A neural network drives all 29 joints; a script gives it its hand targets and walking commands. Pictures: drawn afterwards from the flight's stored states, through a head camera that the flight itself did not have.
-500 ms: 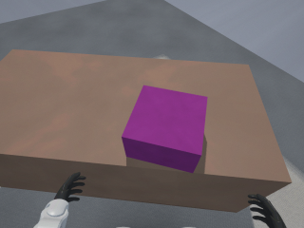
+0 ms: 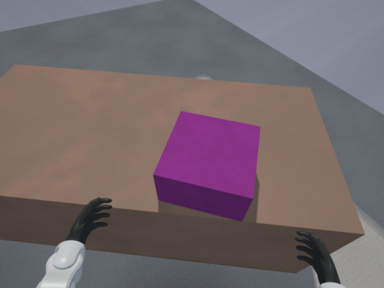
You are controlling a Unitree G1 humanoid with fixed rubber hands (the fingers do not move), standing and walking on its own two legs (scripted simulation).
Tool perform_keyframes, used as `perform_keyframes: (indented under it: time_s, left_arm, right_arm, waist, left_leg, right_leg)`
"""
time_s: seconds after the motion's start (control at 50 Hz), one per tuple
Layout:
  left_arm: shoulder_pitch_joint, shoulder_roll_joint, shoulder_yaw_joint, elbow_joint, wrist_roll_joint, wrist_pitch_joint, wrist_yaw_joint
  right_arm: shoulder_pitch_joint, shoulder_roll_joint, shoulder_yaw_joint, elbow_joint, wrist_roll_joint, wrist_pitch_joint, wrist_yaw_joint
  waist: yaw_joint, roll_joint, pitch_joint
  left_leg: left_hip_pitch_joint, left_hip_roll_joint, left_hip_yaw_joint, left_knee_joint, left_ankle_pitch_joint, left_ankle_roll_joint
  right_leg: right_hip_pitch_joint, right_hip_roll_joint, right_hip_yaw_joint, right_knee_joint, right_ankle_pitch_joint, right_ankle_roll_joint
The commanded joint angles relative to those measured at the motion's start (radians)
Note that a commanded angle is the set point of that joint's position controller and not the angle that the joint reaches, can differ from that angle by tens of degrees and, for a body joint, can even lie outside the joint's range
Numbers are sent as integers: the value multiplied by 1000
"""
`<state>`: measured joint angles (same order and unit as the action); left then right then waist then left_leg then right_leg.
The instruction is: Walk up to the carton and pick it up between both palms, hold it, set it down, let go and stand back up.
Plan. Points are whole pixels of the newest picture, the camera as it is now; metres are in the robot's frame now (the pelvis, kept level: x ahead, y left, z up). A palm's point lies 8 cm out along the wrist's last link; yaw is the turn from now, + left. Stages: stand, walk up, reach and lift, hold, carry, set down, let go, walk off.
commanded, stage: reach and lift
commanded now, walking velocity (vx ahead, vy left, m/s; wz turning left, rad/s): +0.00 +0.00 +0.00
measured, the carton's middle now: (209, 163) +0.49 -0.03 -0.13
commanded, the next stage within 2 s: none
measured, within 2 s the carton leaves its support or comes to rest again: neither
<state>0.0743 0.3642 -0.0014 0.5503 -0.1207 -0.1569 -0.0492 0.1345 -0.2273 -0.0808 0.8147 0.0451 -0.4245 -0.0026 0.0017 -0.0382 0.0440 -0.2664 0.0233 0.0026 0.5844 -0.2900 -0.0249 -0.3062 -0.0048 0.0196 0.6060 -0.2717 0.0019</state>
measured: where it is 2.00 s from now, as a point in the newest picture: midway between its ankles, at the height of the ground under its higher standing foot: outside the picture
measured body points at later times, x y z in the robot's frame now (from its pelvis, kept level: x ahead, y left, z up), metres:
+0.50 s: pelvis +0.02 +0.00 +0.00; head +0.04 +0.01 +0.45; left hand +0.26 +0.26 -0.02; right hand +0.23 -0.23 -0.04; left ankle +0.02 +0.14 -0.73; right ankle +0.03 -0.12 -0.73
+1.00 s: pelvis +0.03 +0.00 +0.00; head +0.05 +0.00 +0.45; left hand +0.33 +0.26 +0.00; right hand +0.30 -0.22 -0.02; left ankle +0.02 +0.14 -0.73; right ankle +0.03 -0.12 -0.73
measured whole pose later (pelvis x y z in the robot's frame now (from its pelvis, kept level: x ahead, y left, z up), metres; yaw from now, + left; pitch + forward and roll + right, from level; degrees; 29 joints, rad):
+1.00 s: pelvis +0.03 +0.00 +0.00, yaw +0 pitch +0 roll +0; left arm -0.22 0.37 0.00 0.83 -0.24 -0.38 -0.14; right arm -0.12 -0.15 -0.04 0.82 0.16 -0.49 -0.08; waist 0.00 -0.01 0.05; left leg -0.27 0.02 0.00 0.58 -0.33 -0.03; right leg -0.31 -0.01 0.02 0.61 -0.31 0.01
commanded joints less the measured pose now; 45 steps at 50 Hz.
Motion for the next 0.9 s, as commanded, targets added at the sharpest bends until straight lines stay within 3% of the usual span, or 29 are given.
perform_keyframes:
  time_s: [0.0,0.04,0.06,0.1,0.2,0.22,0.26,0.3,0.32,0.36,0.38,0.42,0.44,0.48,0.5,0.54,0.56,0.58,0.6,0.62,0.64,0.66,0.68,0.72,0.74,0.76,0.8,0.84,0.88]
  left_arm:
    - [-109,194,-12,45,-120,-91,-25]
    - [-141,213,5,16,-129,-120,-29]
    - [-120,183,15,44,-115,-123,-33]
    - [-155,203,-11,43,-135,-156,-43]
    - [-154,197,-9,-6,-161,-226,-36]
    - [-226,184,-26,100,-164,-223,-50]
    - [-194,180,-37,114,-169,-245,-55]
    - [-167,171,-35,54,-177,-277,-59]
    - [-136,165,-36,75,-175,-286,-66]
    - [-140,162,-27,95,-170,-311,-62]
    - [-219,198,-31,135,-177,-307,-75]
    - [-263,210,-27,87,-175,-313,-73]
    - [-235,184,-30,143,-183,-322,-73]
    - [-224,170,-54,139,-177,-324,-65]
    - [-214,166,-44,155,-188,-320,-71]
    - [-238,203,-19,179,-179,-332,-84]
    - [-343,200,-41,162,-210,-337,-91]
    - [-235,179,-13,167,-198,-345,-83]
    - [-304,199,-33,174,-205,-330,-86]
    - [-269,177,-17,196,-187,-326,-84]
    - [-310,179,-47,218,-211,-311,-97]
    - [-334,200,-24,204,-200,-320,-89]
    - [-294,180,-34,245,-196,-311,-90]
    - [-368,214,-13,174,-198,-318,-85]
    - [-418,187,-53,219,-203,-307,-90]
    - [-447,232,-8,158,-194,-319,-76]
    - [-432,193,-48,204,-204,-303,-81]
    - [-364,172,-11,218,-188,-277,-84]
    - [-370,185,-5,258,-173,-266,-91]
  right_arm:
    - [-115,6,55,-248,137,-66,-36]
    - [-132,19,52,-244,145,-75,-41]
    - [-126,-5,39,-215,123,-73,-36]
    - [-150,8,44,-240,123,-81,-50]
    - [-146,49,76,-276,169,-114,-49]
    - [-201,56,75,-194,153,-98,-49]
    - [-188,67,96,-219,154,-95,-55]
    - [-178,76,97,-251,176,-131,-62]
    - [-138,76,89,-219,170,-136,-65]
    - [-159,52,88,-177,179,-155,-55]
    - [-201,58,94,-153,178,-149,-68]
    - [-224,62,83,-185,181,-146,-72]
    - [-217,74,88,-161,191,-157,-68]
    - [-253,39,76,-166,193,-175,-64]
    - [-223,35,77,-151,197,-177,-66]
    - [-224,38,101,-126,200,-177,-75]
    - [-324,45,104,-170,201,-175,-79]
    - [-231,41,104,-118,204,-180,-73]
    - [-295,-6,72,-111,200,-172,-73]
    - [-276,17,88,-101,202,-175,-79]
    - [-300,13,77,-74,202,-156,-79]
    - [-303,19,92,-87,212,-156,-77]
    - [-269,7,99,-21,223,-148,-80]
    - [-335,-24,65,-65,205,-149,-86]
    - [-393,-28,43,-39,194,-148,-87]
    - [-383,-15,56,-57,212,-153,-84]
    - [-383,-38,58,-39,203,-142,-85]
    - [-331,-59,52,-15,200,-121,-88]
    - [-337,-56,61,14,207,-117,-99]
  waist:
    - [-28,31,-143]
    - [-22,70,-141]
    - [-39,76,-123]
    - [-42,40,-128]
    - [-36,72,-158]
    - [-61,87,-118]
    - [-44,57,-105]
    - [-42,88,-151]
    - [-51,51,-135]
    - [-39,86,-137]
    - [-55,69,-105]
    - [-55,108,-154]
    - [-34,83,-150]
    - [-32,115,-190]
    - [-45,75,-167]
    - [-31,79,-200]
    - [-59,66,-234]
    - [-33,69,-194]
    - [-55,92,-186]
    - [-36,77,-208]
    - [-68,58,-170]
    - [-39,83,-198]
    - [-46,79,-159]
    - [-47,85,-241]
    - [-75,101,-225]
    - [-48,148,-267]
    - [-72,107,-276]
    - [-61,71,-253]
    - [-63,81,-241]
  left_leg:
    - [-31,-52,39,-110,-8,50]
    - [-34,-53,35,-113,19,39]
    - [-31,-46,33,-119,-30,28]
    - [-71,-48,29,-106,-56,37]
    - [-75,-48,28,-100,13,34]
    - [-95,-47,18,-88,-75,33]
    - [-119,-46,19,-98,-89,37]
    - [-85,-48,28,-94,0,24]
    - [-92,-52,28,-83,4,30]
    - [-104,-54,36,-56,34,10]
    - [-99,-63,32,-65,-9,22]
    - [-106,-60,19,-65,35,22]
    - [-95,-57,17,-59,73,14]
    - [-90,-55,22,-38,168,-12]
    - [-81,-57,20,-32,156,-3]
    - [-66,-60,22,-25,164,11]
    - [-96,-60,16,-26,136,11]
    - [-83,-65,26,-31,151,7]
    - [-96,-63,21,-35,171,-1]
    - [-72,-60,12,-29,198,-5]
    - [-89,-64,17,-31,179,-2]
    - [-81,-63,11,-32,186,-4]
    - [-86,-61,16,-33,191,-7]
    - [-74,-60,14,-29,259,-13]
    - [-95,-52,3,-35,231,-18]
    - [-74,-55,10,-24,266,-31]
    - [-57,-55,10,-24,282,-33]
    - [-19,-53,3,-36,312,-29]
    - [-8,-49,-3,-37,303,-23]
  right_leg:
    - [203,-32,15,-180,25,-18]
    - [189,-32,17,-188,64,-18]
    - [182,-29,11,-191,-1,-20]
    - [191,-27,12,-183,-48,-24]
    - [183,-14,-15,-146,43,-14]
    - [150,-22,-1,-153,-49,-24]
    - [156,-23,-1,-156,-74,-19]
    - [156,-13,-20,-146,14,-17]
    - [163,-6,-14,-143,6,-13]
    - [123,-6,-21,-114,4,-24]
    - [85,-12,-9,-132,-15,-12]
    - [113,-18,-12,-129,35,-9]
    - [106,-8,-19,-117,59,-8]
    - [106,7,-27,-103,125,-14]
    - [87,10,-25,-111,125,-11]
    - [104,-10,-6,-106,151,2]
    - [121,-11,-13,-101,143,3]
    - [101,-8,-25,-103,134,7]
    - [90,0,-21,-112,136,-4]
    - [108,10,-17,-117,144,-6]
    - [89,-2,-17,-118,150,-1]
    - [99,-4,-8,-109,150,0]
    - [92,4,-13,-121,144,-3]
    - [113,-2,-17,-111,212,0]
    - [83,6,-11,-107,178,-12]
    - [99,9,-14,-96,190,-9]
    - [107,17,-17,-108,220,-7]
    - [94,26,-28,-124,232,-5]
    - [115,16,-14,-129,240,-2]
